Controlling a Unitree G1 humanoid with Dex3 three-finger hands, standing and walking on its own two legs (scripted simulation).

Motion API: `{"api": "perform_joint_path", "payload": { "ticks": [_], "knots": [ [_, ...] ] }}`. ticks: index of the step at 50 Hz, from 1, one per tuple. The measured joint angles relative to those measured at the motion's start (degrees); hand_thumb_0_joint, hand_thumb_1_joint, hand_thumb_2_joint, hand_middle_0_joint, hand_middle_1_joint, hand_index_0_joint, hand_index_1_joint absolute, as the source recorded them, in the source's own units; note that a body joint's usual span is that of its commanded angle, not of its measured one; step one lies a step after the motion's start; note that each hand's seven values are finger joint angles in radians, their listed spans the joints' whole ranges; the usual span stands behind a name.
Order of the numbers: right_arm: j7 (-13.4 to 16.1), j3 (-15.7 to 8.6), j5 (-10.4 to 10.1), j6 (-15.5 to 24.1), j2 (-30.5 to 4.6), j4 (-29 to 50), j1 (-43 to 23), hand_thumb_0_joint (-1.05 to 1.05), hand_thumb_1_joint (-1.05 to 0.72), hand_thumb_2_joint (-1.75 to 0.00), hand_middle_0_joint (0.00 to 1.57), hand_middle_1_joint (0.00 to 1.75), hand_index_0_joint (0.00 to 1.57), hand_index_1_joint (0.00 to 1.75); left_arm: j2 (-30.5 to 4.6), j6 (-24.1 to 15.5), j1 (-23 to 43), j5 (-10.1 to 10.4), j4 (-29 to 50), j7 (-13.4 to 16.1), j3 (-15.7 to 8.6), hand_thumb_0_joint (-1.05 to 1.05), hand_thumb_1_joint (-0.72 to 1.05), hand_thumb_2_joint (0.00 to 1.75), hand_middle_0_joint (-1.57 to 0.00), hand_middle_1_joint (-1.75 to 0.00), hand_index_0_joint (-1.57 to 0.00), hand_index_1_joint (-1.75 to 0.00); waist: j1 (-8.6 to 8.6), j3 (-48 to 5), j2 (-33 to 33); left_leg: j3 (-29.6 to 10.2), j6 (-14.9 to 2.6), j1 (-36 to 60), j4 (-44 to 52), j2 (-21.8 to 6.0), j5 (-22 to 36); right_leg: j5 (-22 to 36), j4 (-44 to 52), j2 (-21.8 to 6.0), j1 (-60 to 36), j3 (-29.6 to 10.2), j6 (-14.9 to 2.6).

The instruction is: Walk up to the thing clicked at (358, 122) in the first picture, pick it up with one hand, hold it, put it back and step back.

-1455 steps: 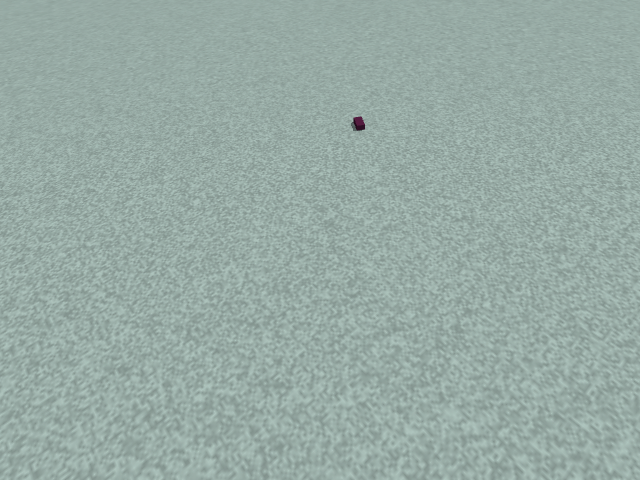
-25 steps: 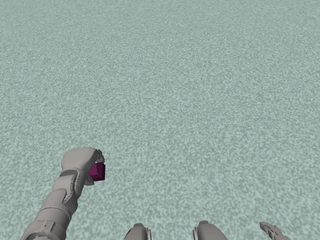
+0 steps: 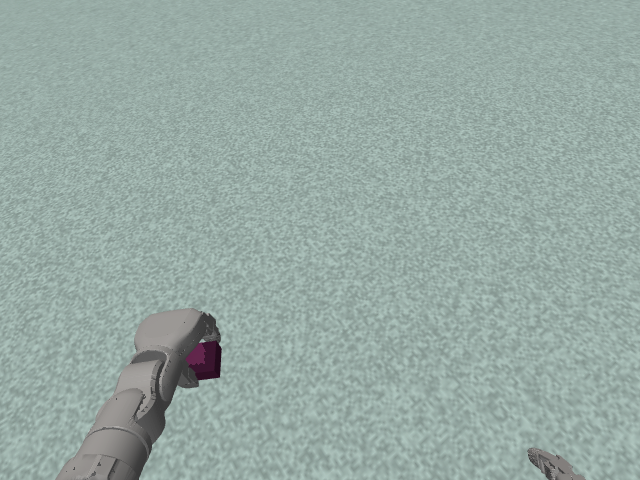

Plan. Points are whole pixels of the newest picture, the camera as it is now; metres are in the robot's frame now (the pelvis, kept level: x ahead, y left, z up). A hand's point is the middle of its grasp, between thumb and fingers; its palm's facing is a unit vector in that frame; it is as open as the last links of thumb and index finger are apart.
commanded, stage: hold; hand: left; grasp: from above
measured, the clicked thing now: (188, 362) +0.33 +0.23 -0.10
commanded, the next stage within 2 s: crouch in 1.66 s
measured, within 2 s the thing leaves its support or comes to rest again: neither
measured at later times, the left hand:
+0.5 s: hand (178, 361) +0.30 +0.22 -0.03, palm faces -0.45 -0.05 -0.89, open 7.5 cm
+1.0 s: hand (176, 372) +0.28 +0.21 -0.01, palm faces -0.44 -0.05 -0.90, open 7.5 cm
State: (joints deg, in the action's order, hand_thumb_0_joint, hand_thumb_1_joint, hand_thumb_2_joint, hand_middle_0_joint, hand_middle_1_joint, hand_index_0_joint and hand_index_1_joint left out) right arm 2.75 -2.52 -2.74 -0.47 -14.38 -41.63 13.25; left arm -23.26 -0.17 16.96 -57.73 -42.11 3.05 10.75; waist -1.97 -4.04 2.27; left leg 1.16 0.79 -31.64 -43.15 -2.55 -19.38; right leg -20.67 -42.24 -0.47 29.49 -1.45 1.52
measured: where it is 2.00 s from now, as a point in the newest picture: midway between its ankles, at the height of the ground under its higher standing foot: outside the picture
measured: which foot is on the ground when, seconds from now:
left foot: down 0.00-1.00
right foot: down 0.00-1.00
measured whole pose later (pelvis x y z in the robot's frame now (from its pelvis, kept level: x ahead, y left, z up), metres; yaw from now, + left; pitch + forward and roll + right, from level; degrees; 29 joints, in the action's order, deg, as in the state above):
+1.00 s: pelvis -0.01 +0.00 +0.02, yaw -1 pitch +1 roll +0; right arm 3.8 -1.3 -3.9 -3.2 -14.7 -38.7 10.6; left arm -23.5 -1.1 12.6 -56.5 -32.8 -3.4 11.5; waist 0.2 -1.0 3.1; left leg 2.2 1.0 -19.9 -31.9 -2.1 -13.4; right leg -15.5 -33.1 -0.8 19.1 -2.3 1.2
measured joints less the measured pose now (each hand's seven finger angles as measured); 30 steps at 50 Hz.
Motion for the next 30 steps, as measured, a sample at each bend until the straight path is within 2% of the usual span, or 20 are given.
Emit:
{"api": "perform_joint_path", "payload": {
  "ticks": [5,20,30],
  "knots": [
    [-0.1,0.0,-0.2,-0.6,0.0,0.5,-0.2,0.01,-0.9,-0.9,0.2,0.3,0.2,0.3,0.0,0.0,-0.8,0.6,1.2,-1.6,0.4,0.0,0.4,0.12,-0.89,-0.29,-0.93,-0.24,0.46,0.0,0.2,0.3,-0.02,2.5,2.0,0.1,0.4,0.4,1.9,-0.1,-2.3,-0.2,0.01],
    [0.0,0.2,-0.4,-2.3,0.0,1.8,-1.0,0.01,-0.9,-0.9,0.2,0.3,0.2,0.3,0.0,-0.9,-2.4,-0.2,4.8,-3.9,0.3,0.0,0.4,0.12,-0.9,-0.28,-0.93,-0.23,1.32,0.7,0.2,0.6,0.04,6.4,5.2,0.3,1.7,1.4,4.4,-0.3,-5.8,-0.4,-0.07],
    [0.3,0.5,-0.8,-3.0,-0.3,2.8,-1.2,0.01,-0.9,-0.9,0.2,0.3,0.2,0.3,-0.1,-0.6,-3.6,0.6,6.7,-5.5,0.6,0.0,0.4,0.11,-0.9,-0.27,-0.94,-0.22,1.64,1.4,0.4,0.7,0.09,8.7,7.6,0.4,3.4,2.8,6.1,-0.3,-7.8,-0.6,-0.18]
  ]
}}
